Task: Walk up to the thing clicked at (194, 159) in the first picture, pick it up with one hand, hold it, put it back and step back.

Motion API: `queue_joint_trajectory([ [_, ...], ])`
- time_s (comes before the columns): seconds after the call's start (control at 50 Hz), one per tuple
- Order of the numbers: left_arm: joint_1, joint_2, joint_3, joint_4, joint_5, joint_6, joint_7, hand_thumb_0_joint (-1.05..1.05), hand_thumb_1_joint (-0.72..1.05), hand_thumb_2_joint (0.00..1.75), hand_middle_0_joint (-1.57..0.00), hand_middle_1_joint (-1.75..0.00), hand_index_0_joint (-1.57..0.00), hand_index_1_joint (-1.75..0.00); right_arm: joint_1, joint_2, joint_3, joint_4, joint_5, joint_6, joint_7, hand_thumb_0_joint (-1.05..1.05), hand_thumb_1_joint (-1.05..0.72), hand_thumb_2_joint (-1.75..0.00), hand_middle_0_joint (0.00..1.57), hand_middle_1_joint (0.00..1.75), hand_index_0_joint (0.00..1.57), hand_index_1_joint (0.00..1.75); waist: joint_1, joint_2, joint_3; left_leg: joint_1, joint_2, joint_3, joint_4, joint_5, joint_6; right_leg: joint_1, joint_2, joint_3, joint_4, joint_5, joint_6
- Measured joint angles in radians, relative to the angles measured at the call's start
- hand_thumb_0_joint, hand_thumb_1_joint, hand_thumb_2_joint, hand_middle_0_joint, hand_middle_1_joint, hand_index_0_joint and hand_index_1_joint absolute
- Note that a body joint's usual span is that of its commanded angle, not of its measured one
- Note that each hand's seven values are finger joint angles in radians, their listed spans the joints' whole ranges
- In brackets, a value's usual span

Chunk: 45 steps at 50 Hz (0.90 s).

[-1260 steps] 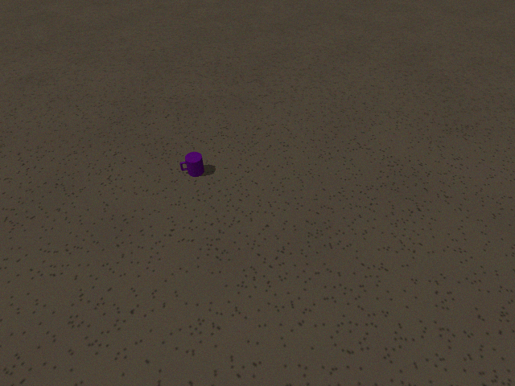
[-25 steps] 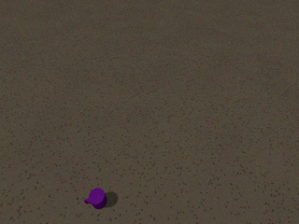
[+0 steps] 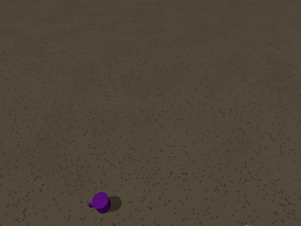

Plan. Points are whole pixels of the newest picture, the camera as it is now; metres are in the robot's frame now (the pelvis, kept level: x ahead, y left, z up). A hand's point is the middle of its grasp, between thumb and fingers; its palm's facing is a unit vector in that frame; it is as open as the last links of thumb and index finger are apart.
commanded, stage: walk up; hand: left
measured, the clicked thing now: (99, 203) +0.39 +0.32 -0.72
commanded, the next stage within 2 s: none
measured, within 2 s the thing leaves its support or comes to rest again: neither
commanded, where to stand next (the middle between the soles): +0.04 +0.00 m, yaw -1 degrees
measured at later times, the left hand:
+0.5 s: hand out of the picture +0.07 +0.26 -0.16, palm faces +0.02 -0.94 -0.35, open 7.4 cm
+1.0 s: hand out of the picture +0.16 +0.31 -0.18, palm faces -0.02 -0.94 -0.34, open 7.4 cm
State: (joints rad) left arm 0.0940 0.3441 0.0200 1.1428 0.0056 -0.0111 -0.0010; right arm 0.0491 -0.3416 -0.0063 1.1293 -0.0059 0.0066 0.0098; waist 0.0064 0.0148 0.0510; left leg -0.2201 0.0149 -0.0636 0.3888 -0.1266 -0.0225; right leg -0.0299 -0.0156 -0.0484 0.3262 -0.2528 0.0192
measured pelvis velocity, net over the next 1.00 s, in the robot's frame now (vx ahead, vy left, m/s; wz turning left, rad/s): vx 0.09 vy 0.04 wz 0.01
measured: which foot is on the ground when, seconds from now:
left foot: down 0.00-1.00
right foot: down 0.00-0.68, up 0.70-1.00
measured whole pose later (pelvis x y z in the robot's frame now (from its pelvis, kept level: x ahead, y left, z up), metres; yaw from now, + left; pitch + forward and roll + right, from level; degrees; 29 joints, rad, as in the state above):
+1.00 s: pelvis +0.09 +0.04 -0.01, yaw +0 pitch -3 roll -1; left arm 0.15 0.41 0.04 0.93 -0.01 0.07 0.00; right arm 0.12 -0.34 -0.03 0.92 -0.01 -0.02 -0.04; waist 0.00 -0.05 0.19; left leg -0.23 0.01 0.05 0.52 -0.25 0.03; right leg -0.44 0.03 0.13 1.00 -0.44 0.01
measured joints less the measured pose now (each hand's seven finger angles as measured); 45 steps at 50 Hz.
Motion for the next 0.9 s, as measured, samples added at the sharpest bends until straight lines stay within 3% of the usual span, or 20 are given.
queue_joint_trajectory([
  [0.42,0.009,0.010,0.011,-0.007,0.001,0.009,-0.003,0.01,0.91,0.89,-0.20,-0.30,-0.20,-0.30,0.043,0.002,0.004,0.006,-0.003,-0.002,-0.003,0.00,-0.90,-0.90,0.20,0.30,0.20,0.30,-0.011,-0.001,0.010,-0.002,-0.005,-0.007,-0.006,-0.001,-0.001,0.000,-0.004,-0.009,-0.003,-0.006,-0.002],
  [0.52,0.084,0.012,0.030,-0.057,0.027,-0.011,-0.020,0.01,0.90,0.89,-0.20,-0.30,-0.20,-0.30,0.106,-0.018,-0.022,-0.038,-0.026,0.010,0.029,0.00,-0.90,-0.90,0.20,0.30,0.20,0.30,-0.001,0.003,-0.025,-0.061,-0.005,0.019,0.204,-0.217,0.033,0.020,-0.008,-0.016,0.029,-0.060,-0.024],
  [0.62,0.167,0.026,0.043,-0.098,0.034,-0.026,-0.023,0.01,0.90,0.89,-0.20,-0.30,-0.20,-0.30,0.154,-0.061,-0.046,-0.069,-0.037,0.003,0.044,0.00,-0.90,-0.90,0.20,0.30,0.20,0.30,0.020,0.008,-0.018,-0.104,0.025,0.059,0.258,-0.253,0.033,0.078,-0.018,-0.020,0.017,-0.089,0.008],
  [0.64,0.177,0.034,0.042,-0.104,0.031,-0.024,-0.024,0.01,0.90,0.89,-0.20,-0.30,-0.20,-0.30,0.154,-0.065,-0.049,-0.077,-0.036,-0.004,0.044,0.00,-0.90,-0.90,0.20,0.30,0.20,0.30,0.020,0.003,-0.004,-0.098,0.027,0.067,0.223,-0.216,0.034,0.082,-0.025,-0.021,0.036,-0.106,0.020],
  [0.66,0.184,0.045,0.042,-0.106,0.027,-0.018,-0.023,0.01,0.90,0.89,-0.20,-0.30,-0.20,-0.30,0.151,-0.063,-0.052,-0.084,-0.035,-0.013,0.041,0.00,-0.90,-0.90,0.20,0.30,0.20,0.30,0.021,-0.013,0.012,-0.084,0.018,0.079,0.196,-0.113,0.035,0.075,-0.041,-0.017,0.079,-0.135,0.026],
  [0.68,0.185,0.056,0.043,-0.105,0.021,-0.008,-0.020,0.01,0.90,0.89,-0.20,-0.30,-0.20,-0.30,0.144,-0.055,-0.056,-0.090,-0.034,-0.023,0.035,0.00,-0.90,-0.90,0.20,0.30,0.20,0.30,0.022,-0.040,0.030,-0.071,0.001,0.096,0.189,-0.077,0.039,0.048,-0.067,-0.010,0.158,-0.164,0.020],
  [0.7,0.181,0.060,0.043,-0.102,0.012,0.006,-0.014,0.01,0.90,0.89,-0.20,-0.30,-0.20,-0.30,0.138,-0.046,-0.059,-0.099,-0.035,-0.033,0.028,0.00,-0.90,-0.90,0.20,0.30,0.20,0.30,0.019,-0.055,0.045,-0.065,-0.009,0.105,0.191,-0.089,0.044,0.001,-0.065,0.020,0.267,-0.194,0.011],
  [0.74,0.168,0.062,0.036,-0.103,0.000,0.030,-0.005,0.01,0.91,0.89,-0.20,-0.30,-0.20,-0.30,0.138,-0.031,-0.055,-0.121,-0.029,-0.045,0.017,0.00,-0.90,-0.90,0.20,0.30,0.20,0.30,-0.001,-0.056,0.059,-0.055,-0.011,0.092,0.176,-0.107,0.055,-0.094,-0.009,0.076,0.455,-0.261,-0.017],
  [0.8,0.148,0.066,0.026,-0.124,-0.015,0.041,-0.003,0.01,0.91,0.89,-0.20,-0.30,-0.20,-0.30,0.139,-0.017,-0.041,-0.136,-0.021,-0.048,-0.002,0.00,-0.90,-0.90,0.20,0.30,0.20,0.30,-0.002,-0.062,0.073,-0.018,-0.012,0.091,0.115,-0.095,0.062,-0.211,0.030,0.112,0.611,-0.267,-0.046],
  [0.9,0.112,0.071,0.025,-0.164,-0.016,0.067,-0.003,0.01,0.91,0.89,-0.20,-0.30,-0.20,-0.30,0.115,-0.003,-0.026,-0.166,-0.006,-0.049,-0.033,0.00,-0.90,-0.90,0.20,0.30,0.21,0.30,0.000,-0.076,0.102,0.018,-0.016,0.107,0.090,-0.100,0.064,-0.334,0.038,0.175,0.671,-0.222,-0.028],
])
